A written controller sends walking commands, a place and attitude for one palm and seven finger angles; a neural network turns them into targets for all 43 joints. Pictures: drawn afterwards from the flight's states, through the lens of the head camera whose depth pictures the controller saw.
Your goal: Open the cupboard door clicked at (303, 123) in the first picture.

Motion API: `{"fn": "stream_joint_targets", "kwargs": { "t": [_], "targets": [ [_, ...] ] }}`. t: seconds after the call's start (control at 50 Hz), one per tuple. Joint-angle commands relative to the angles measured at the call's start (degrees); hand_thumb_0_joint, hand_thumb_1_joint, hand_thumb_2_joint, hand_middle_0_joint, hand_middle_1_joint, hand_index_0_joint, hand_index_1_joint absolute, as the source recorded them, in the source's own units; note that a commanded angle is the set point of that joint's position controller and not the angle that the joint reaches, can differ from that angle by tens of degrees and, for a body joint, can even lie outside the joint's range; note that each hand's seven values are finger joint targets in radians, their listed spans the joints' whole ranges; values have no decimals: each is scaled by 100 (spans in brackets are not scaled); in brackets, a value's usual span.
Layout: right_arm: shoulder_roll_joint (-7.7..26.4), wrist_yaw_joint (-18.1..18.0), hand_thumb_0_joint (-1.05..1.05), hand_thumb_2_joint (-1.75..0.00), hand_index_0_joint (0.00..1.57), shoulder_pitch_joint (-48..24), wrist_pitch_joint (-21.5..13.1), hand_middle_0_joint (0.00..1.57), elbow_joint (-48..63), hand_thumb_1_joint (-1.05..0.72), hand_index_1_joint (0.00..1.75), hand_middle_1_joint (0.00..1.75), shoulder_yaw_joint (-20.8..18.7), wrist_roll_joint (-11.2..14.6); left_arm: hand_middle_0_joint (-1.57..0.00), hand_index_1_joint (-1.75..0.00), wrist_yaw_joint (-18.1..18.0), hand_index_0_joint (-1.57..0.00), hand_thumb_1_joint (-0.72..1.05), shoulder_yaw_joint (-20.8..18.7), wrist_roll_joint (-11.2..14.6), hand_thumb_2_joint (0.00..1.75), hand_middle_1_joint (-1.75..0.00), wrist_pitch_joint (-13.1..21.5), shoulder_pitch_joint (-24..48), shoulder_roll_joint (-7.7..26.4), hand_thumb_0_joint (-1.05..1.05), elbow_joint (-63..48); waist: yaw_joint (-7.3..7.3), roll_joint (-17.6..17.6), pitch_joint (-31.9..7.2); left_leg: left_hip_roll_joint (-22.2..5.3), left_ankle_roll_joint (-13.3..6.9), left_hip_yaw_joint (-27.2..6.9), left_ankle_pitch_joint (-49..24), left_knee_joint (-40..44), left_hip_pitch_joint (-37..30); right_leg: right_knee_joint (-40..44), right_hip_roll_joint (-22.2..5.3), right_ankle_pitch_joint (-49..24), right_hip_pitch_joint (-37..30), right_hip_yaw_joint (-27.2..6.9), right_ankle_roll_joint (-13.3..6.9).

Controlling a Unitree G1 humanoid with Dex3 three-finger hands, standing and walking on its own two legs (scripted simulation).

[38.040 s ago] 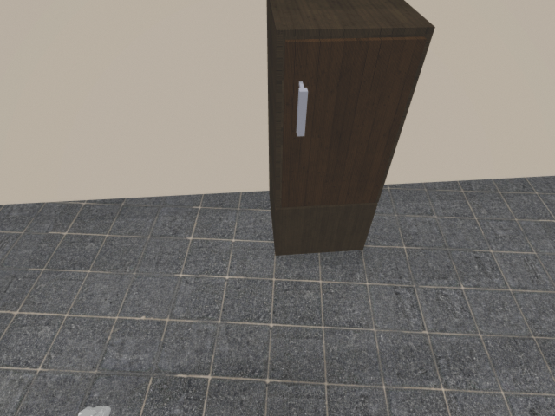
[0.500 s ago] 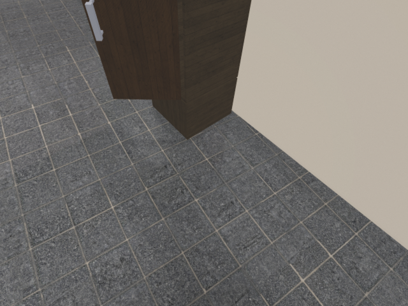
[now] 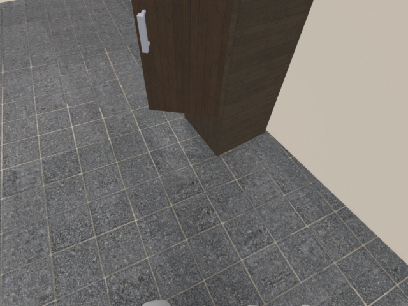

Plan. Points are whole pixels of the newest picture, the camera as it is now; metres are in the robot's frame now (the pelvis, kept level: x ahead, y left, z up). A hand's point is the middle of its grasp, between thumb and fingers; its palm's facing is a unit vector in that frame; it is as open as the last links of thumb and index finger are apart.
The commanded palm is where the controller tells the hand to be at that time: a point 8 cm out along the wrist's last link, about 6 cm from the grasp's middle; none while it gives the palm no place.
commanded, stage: take the last steps up to it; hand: left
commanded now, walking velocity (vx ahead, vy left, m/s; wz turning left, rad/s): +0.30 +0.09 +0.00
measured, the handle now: (144, 31) +0.99 +0.31 +0.00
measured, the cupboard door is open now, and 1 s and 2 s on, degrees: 51 51 51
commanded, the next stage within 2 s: come to a stop and stand still in 0.88 s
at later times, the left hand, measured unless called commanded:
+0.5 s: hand (115, 270) +0.20 +0.22 -0.15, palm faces +0.07 -0.98 -0.20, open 7.2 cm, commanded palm none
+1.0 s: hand (122, 167) +0.47 +0.28 -0.15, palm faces -0.05 -0.99 -0.16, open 7.4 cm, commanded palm none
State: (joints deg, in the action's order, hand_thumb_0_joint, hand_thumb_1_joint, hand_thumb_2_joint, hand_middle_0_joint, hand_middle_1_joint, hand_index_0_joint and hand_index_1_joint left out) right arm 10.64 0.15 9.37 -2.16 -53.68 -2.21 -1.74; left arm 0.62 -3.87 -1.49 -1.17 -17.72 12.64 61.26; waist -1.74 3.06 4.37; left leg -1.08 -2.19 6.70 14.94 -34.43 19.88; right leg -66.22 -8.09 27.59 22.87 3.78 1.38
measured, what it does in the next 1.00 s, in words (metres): walks ahead: right foot, then left foot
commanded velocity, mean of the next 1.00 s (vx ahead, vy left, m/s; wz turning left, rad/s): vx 0.23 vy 0.05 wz -0.03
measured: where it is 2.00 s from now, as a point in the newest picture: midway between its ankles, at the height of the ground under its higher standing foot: (182, 263)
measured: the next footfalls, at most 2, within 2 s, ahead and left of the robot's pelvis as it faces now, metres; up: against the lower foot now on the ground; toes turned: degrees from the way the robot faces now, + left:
right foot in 0.24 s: +0.19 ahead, -0.10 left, +0.00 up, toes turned -8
left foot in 0.62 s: +0.39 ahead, +0.21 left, +0.00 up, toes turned +2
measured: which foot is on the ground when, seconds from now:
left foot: down 0.00-0.24, up 0.26-0.60, down 0.62-1.00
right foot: up 0.00-0.22, down 0.24-0.62, up 0.64-1.00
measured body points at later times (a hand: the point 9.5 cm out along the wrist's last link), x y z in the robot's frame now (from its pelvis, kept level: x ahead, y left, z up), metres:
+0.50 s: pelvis +0.18 +0.03 +0.02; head +0.20 +0.03 +0.47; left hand +0.20 +0.27 -0.13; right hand +0.21 -0.21 -0.13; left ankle +0.24 +0.17 -0.68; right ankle +0.15 -0.09 -0.73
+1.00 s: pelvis +0.36 +0.11 +0.02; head +0.38 +0.12 +0.47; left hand +0.47 +0.33 -0.13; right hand +0.33 -0.12 -0.14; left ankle +0.32 +0.19 -0.73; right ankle +0.42 -0.01 -0.70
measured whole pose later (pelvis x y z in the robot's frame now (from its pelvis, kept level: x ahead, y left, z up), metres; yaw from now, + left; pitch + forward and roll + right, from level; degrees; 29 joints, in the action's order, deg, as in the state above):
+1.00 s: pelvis +0.36 +0.11 +0.02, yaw -2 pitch -1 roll +1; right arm 9.0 -1.0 19.4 -2.7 -62.5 -1.5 -1.7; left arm 0.9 -2.2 -1.5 0.5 -6.9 10.0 57.0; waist 1.5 1.5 2.3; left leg 1.0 -3.3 9.0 15.6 -21.9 5.9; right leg -38.5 -4.2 15.6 23.3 5.3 -0.2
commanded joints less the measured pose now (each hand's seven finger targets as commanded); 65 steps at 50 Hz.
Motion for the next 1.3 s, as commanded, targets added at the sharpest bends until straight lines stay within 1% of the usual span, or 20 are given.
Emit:
{"fn": "stream_joint_targets", "kwargs": {
  "t": [0.0, 0.1, 0.18, 0.2, 0.22, 0.24, 0.36, 0.5, 0.56, 0.58, 0.6, 0.64, 0.72, 0.96, 1.0, 1.04, 1.08, 1.12, 1.22, 1.28],
  "targets": [
    [865, -132, 0, -90, 20, 758, -89, 20, -126, -90, 30, 30, -137, -24, -20, -30, 72, -20, 90, 2, 2, 90, -30, 197, 345, 67, 0, -651, 177, -916, -298, -1489, -841, -1626, 355, 2345, -761, 516, -67, -519, 856, -41, -98],
    [819, -78, 0, -90, 20, 872, -84, 20, -344, -90, 30, 30, -146, -11, -20, -30, 78, -20, 90, 16, 3, 90, -30, 214, 685, 71, 0, -799, 154, -620, -225, -1388, -909, -1240, 332, 2377, -665, 2318, 210, -850, -100, 178, -94],
    [657, -45, 0, -90, 20, 710, -35, 20, -441, -90, 30, 30, -103, 38, -20, -30, 43, -20, 90, -97, -16, 90, -30, 262, 84, 332, 0, -615, -255, -233, -35, -819, -442, -733, 853, 1305, 247, 3659, 350, -1237, -1854, 121, -152],
    [481, -19, 0, -90, 20, 701, -45, 20, -393, -90, 30, 30, -72, 79, -20, -30, 13, -20, 90, -173, -43, 90, -30, 317, -401, 679, 0, -488, -474, 545, -159, -233, -132, -183, 1066, 51, 931, 4422, -380, -511, -2635, -914, -420],
    [345, 20, 0, -90, 20, 795, -28, 20, -226, -90, 30, 30, -67, 73, -20, -30, -17, -20, 90, -279, -11, 90, -30, 338, -870, 1188, 0, -386, -571, 1671, -283, 252, 131, 185, 1947, -1435, 1795, 5455, -1705, 288, -3103, -2840, -1071],
    [636, 28, 0, -90, 20, 665, 27, 20, -138, -90, 30, 30, -125, 34, -20, -30, -95, -20, 90, -273, 39, 90, -30, 325, -865, 1165, 0, -457, -511, 1330, -101, -70, 142, -378, 1964, -2483, 1876, 5945, -2074, 1124, -2544, -3411, -1447],
    [164, 139, 0, -90, 20, 586, 115, 20, -369, -90, 30, 30, -125, 19, -20, -30, -98, -20, 90, -83, 52, 90, -30, 583, -106, 488, 0, -513, 94, 194, -181, -550, 433, -428, -40, -1919, 1189, 5763, -1041, -1798, -1465, -831, -949],
    [103, 239, 0, -90, 20, -78, 6, 20, -1, -90, 30, 30, -108, 39, -20, -30, -48, -20, 90, -130, 16, 90, -30, 547, -412, 740, 0, -115, -125, 657, -195, -233, 406, 16, -186, -43, 594, 5323, -929, -2090, -1769, -478, -808],
    [430, 164, 0, -90, 20, 703, -76, 20, -229, -90, 30, 30, -167, 20, -20, -30, -34, -20, 90, -138, 29, 90, -30, 459, -180, 691, 0, -130, 373, 80, -219, -43, 266, 175, -284, 794, -1238, 4329, -529, -1620, -691, -93, -544],
    [934, 78, 0, -90, 20, 1498, -118, 20, -445, -90, 30, 30, -285, -27, -20, -30, -1, -20, 90, -98, 35, 90, -30, 432, -192, 460, 0, -244, 700, -1086, -625, -786, -35, -803, 212, 1052, -2340, 2865, -55, -1119, 170, 285, -332],
    [1494, -31, 0, -90, 20, 2253, -111, 20, -566, -90, 30, 30, -404, -77, -20, -30, 16, -20, 90, -20, 69, 90, -30, 414, -114, 190, 0, -480, 919, -2231, -958, -2064, -620, -2699, 775, 1880, -2883, 1023, 654, 636, 1194, 658, -86],
    [1277, -116, 0, -90, 20, 1922, -70, 20, -490, -90, 30, 30, -311, -48, -20, -30, -19, -20, 90, 31, 46, 90, -30, 436, 550, 191, 0, -665, 800, -1360, -651, -2285, -1025, -3042, 825, 2108, -2005, -676, 292, 231, 1779, -224, -286],
    [642, -160, 0, -90, 20, 1002, -216, 20, -331, -90, 30, 30, -89, -9, -20, -30, 61, -20, 90, 43, 9, 90, -30, 296, 170, 2, 0, -383, 219, -937, -278, -1688, -712, -1458, -469, 2361, -929, 84, 19, -761, 1082, -244, -166],
    [555, -176, 0, -90, 20, 1265, -108, 20, -744, -90, 30, 30, -21, -17, -20, -30, 16, -20, 90, 108, 4, 90, -30, 221, 888, 37, 0, -612, 175, -637, -59, -1301, -536, -646, -1773, 1705, -999, 3246, 529, -1379, -546, 232, -199],
    [349, -217, 0, -90, 20, 1248, -109, 20, -772, -90, 30, 30, 56, 58, -20, -30, -55, -20, 90, 86, 27, 90, -30, 277, 452, 241, 0, -433, 6, -288, -353, -863, -69, -317, -2237, 823, -572, 3934, 308, -3069, -1833, -178, -301],
    [247, -222, 0, -90, 20, 1386, -12, 20, -754, -90, 30, 30, 76, 149, -20, -30, -143, -20, 90, 97, 89, 90, -30, 284, 126, 671, 0, -232, 90, 79, -455, -270, 399, -185, -505, 555, 1, 3810, -952, -5969, -2329, -1093, -928],
    [166, -271, 0, -90, 20, 1640, 132, 20, -938, -90, 30, 30, 74, 173, -20, -30, -248, -20, 90, 110, 153, 90, -30, 286, 319, 643, 0, -240, 210, 863, -1036, -273, 475, -265, -310, 418, -543, 3737, -895, -7141, -2328, -907, -1066],
    [215, -279, 0, -90, 20, 1579, 216, 20, -973, -90, 30, 30, 22, 204, -20, -30, -303, -20, 90, 89, 153, 90, -30, 231, 433, 639, 0, -252, 205, 699, -1127, -230, 479, -209, -8, 355, -552, 3662, -848, -7544, -2391, -760, -1014],
    [360, -294, 0, -90, 20, 1513, 363, 20, -863, -90, 30, 30, -110, 141, -20, -30, -314, -20, 90, -22, 131, 90, -30, 88, 588, 661, 0, -401, 196, -346, -1028, -500, 365, -242, -2563, 414, -1135, 3338, -473, -5974, -1592, -535, -715],
    [537, -314, 0, -90, 20, 1402, 397, 20, -651, -90, 30, 30, -165, 53, -20, -30, -288, -20, 90, 20, 101, 90, -30, -36, 931, 356, 0, -676, 287, -944, -534, -1297, -158, -862, -3915, 1093, -1246, 2651, 360, -2357, -611, -23, -305]
  ]
}}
